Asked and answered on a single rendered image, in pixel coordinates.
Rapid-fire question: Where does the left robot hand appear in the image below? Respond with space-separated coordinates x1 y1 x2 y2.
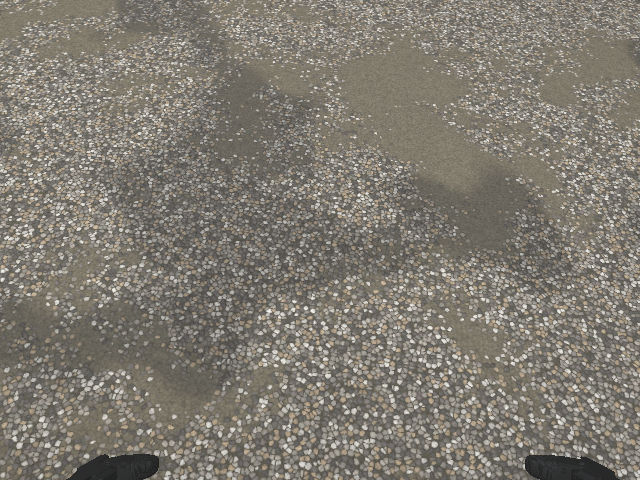
66 454 159 480

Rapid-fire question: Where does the right robot hand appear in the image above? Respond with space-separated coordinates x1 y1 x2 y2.
525 455 620 480

